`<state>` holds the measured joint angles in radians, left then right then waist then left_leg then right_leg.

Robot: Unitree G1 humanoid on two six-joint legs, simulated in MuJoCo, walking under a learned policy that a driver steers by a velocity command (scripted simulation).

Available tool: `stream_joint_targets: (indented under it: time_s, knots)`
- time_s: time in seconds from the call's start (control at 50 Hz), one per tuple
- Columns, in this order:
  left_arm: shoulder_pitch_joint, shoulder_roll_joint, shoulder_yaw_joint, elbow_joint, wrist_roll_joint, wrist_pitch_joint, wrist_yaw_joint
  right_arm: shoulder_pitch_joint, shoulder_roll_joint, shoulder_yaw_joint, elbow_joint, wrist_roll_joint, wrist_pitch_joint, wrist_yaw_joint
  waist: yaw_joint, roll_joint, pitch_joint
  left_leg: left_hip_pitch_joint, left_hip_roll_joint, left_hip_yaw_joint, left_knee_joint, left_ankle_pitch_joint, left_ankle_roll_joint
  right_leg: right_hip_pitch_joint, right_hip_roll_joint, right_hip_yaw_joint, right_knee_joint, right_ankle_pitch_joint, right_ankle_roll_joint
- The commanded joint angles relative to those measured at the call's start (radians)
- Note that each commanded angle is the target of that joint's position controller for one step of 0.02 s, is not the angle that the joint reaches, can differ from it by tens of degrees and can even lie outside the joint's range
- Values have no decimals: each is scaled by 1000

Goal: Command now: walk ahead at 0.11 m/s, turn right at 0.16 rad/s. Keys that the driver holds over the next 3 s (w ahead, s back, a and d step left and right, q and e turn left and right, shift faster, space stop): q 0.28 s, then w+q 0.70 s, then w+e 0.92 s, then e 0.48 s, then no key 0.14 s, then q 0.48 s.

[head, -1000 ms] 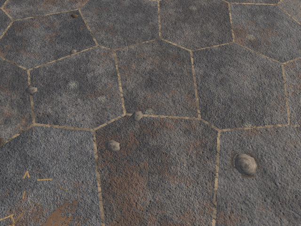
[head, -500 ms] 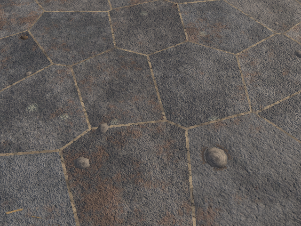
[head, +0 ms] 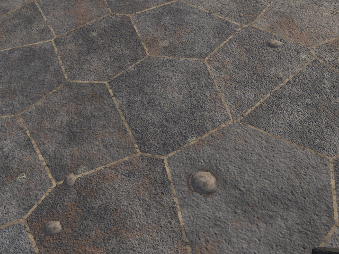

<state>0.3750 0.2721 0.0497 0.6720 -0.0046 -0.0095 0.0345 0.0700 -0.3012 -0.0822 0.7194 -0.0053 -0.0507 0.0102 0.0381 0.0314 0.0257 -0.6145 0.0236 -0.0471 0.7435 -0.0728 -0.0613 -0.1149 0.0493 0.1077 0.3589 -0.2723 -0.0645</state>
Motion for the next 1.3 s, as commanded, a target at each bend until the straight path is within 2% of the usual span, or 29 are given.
stream_joint_targets:
  time_s: [0.02, 0.1, 0.14, 0.16, 0.18, 0.2, 0.24, 0.28, 0.36, 0.46, 0.48, 0.5, 0.52, 0.56, 0.6, 0.64, 0.76, 0.86, 0.9, 0.94, 0.96, 0.98, 1.0, 1.02, 1.04, 1.06, 1.08, 1.16, 1.3]
  knots:
    - [-3, 151, 43, -37, 2, -7, 6, -90, -24, 11, -57, 9, -12, 24, 20, -156, -51, 94, -6, 36, -112, 72, 3, 17, -215, 83, -43, 552, -101]
    - [-34, 154, 42, -18, 5, -11, -4, -67, -71, -1, -50, 9, -27, 35, 6, -153, -37, 163, -22, 55, -209, -2, 73, 62, -241, 93, 38, 630, -102]
    - [-44, 157, 42, -15, 1, -15, 1, 30, -120, -18, -28, -4, -37, 27, -49, -118, -100, 345, -32, 44, -328, 201, 130, 62, -168, 47, 193, 725, -46]
    - [-28, 144, 36, -40, 27, -22, 5, 105, -198, -34, -30, -12, -39, 21, -54, -6, -209, 558, 104, -125, -261, 580, 209, -50, -96, 8, 378, 529, 7]
    - [33, 110, 22, -49, 41, -23, 8, 157, -211, -33, -18, -18, -26, 16, -39, 167, -309, 768, 301, -388, -264, 716, 407, -289, 24, -38, 683, -25, 94]
    - [-6, 140, 26, -58, 36, -17, 4, 166, -133, -12, -13, 9, -16, 16, -58, 186, -328, 748, 331, -523, -356, 543, 457, -370, 42, 10, 806, -386, 123]
    - [-92, 163, 38, -73, 2, 5, 2, 83, -133, -12, -39, 25, 4, 11, -57, 69, -172, 602, 256, -426, -412, 146, 374, -471, -15, 12, 903, -323, 129]
    - [-119, 146, 42, -83, 8, 24, 10, 22, -133, -12, -53, 22, 27, -4, -24, 37, -81, 413, 187, -340, -463, -29, 303, -416, -55, 2, 722, -258, 129]
    - [-106, 93, 26, -88, 10, 3, -1, 16, -158, -28, -67, 25, 53, -30, -17, 154, -118, 279, 104, -314, -527, -355, 286, -233, -19, -70, 446, -197, 125]
    - [-43, 94, 36, -63, 0, -38, -18, 15, -150, -30, -85, 40, 64, -35, 33, 102, -117, 132, 53, -333, -455, -526, 217, 22, -5, -105, 117, 26, 70]
    - [21, 120, 48, -51, 2, -42, -10, 7, -111, -18, -94, 35, 60, -31, 65, 56, -110, 19, 7, -296, -352, -563, 160, 132, -82, -47, 58, -40, 40]
    - [89, 195, 65, -48, 19, -41, 1, 2, -14, 7, -117, 33, 51, -23, 75, -155, -123, -127, -99, -140, -33, -551, 91, 204, -323, 247, -72, -328, -36]
    - [31, 270, 82, -56, 50, -48, -12, -20, -45, -2, -160, 38, 32, -17, 36, -287, -21, -266, -89, -103, 173, -462, 93, 82, -463, 554, -202, -549, -143]
    - [-77, 165, 56, -79, 20, -71, -1, 51, -121, -26, -117, 35, 21, -8, -25, -195, 51, -304, -29, -132, 309, -302, 85, 65, -404, 421, -205, -465, -124]
    - [-73, 139, 48, -71, 7, -79, 1, 74, -101, -25, -88, 21, 21, -3, -15, -154, 46, -288, -6, -105, 360, -185, 57, 90, -339, 235, -202, -231, -76]
    - [-34, 129, 45, -54, 19, -89, 1, 51, -68, -16, -94, 24, 20, 5, 4, -136, 41, -262, 7, -75, 389, -93, 38, 80, -306, 97, -211, -57, -67]
    - [18, 160, 57, -4, 16, -79, -7, -70, -25, 6, -145, 30, 19, 32, 56, -141, 75, -206, 37, 1, 142, 27, 9, 99, -298, -109, -220, 145, -74]
    - [53, 196, 71, 49, -11, -64, -12, -162, -12, 21, -185, 37, 11, 65, 74, -134, 109, -105, 26, 96, -57, -44, 72, 154, -336, -199, -185, 265, -64]
    - [40, 220, 77, 59, -19, -55, -10, -133, -43, 8, -190, 34, 11, 71, 30, -161, 64, 20, -25, 145, -105, -121, 123, 178, -342, -249, -78, 627, -45]
    - [20, 240, 80, 59, -27, -45, -1, 102, -123, -38, -134, 35, 17, 62, -115, -163, -99, 373, -114, 184, -179, -90, 193, 126, -314, -316, 239, 976, -5]
    - [26, 223, 70, 42, -20, -53, 5, 284, -186, -71, -89, 39, 28, 42, -199, -118, -196, 688, -90, 90, -191, -62, 234, -84, -280, -321, 494, 816, 34]
    - [89, 70, 21, -24, 31, -73, -8, 319, -307, -88, -82, 46, 28, 21, -112, 196, -292, 1063, 210, -447, -213, -175, 393, -556, -124, -278, 878, -187, 103]
    - [46, 103, 11, -30, -2, -112, -18, 362, -254, -63, -106, 31, 13, 19, -159, 150, -489, 1113, 342, -818, -411, -346, 485, -651, -47, -30, 1051, -323, 102]
    - [-53, 172, 32, -45, -50, -125, -24, 337, -176, -42, -79, 17, 2, 22, -182, 78, -338, 1025, 313, -644, -442, -286, 420, -738, -103, -11, 1058, -221, 84]
    - [-82, 166, 25, -50, -51, -130, -21, 276, -147, -31, -76, 24, -6, 21, -147, 47, -222, 866, 278, -494, -438, -198, 383, -724, -152, -33, 991, -138, 64]
    - [-94, 163, 27, -32, -25, -128, -14, 199, -108, -16, -79, 22, -11, 20, -103, -4, -149, 705, 239, -383, -445, -88, 352, -662, -193, -40, 920, -75, 64]
    - [-69, 166, 33, -20, -15, -115, -17, 154, -76, -4, -83, 7, -18, 20, -61, 20, -114, 592, 206, -303, -470, 17, 341, -585, -217, -29, 875, -31, 63]
    - [-30, 110, 22, 11, -14, -62, -27, 133, -87, -5, -33, 0, -52, 19, -10, 18, -39, 422, 181, -121, -570, 187, 334, -528, -225, -39, 782, 66, 91]
    - [-254, 53, -3, -45, -18, -75, -55, 192, -117, -2, 28, 1, -60, 0, -101, -1, 52, 469, 145, 82, -628, 177, 241, -521, -150, -83, 338, 450, 67]
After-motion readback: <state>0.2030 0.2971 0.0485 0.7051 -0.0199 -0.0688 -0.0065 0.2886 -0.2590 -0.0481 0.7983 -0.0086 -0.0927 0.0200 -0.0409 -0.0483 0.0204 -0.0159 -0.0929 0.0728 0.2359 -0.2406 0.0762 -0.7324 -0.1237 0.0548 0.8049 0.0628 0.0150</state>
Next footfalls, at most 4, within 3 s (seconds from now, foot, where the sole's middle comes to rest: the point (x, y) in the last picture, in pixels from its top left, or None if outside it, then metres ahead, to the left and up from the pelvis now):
0.14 left None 0.19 0.13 -0.78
0.48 right None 0.19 -0.11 -0.79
0.96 left None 0.37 0.25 -0.78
1.48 right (146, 186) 0.76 0.22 -0.78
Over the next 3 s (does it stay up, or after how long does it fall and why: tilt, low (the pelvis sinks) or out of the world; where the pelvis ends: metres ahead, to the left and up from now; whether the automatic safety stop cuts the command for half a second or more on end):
stays up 0.94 0.35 -0.01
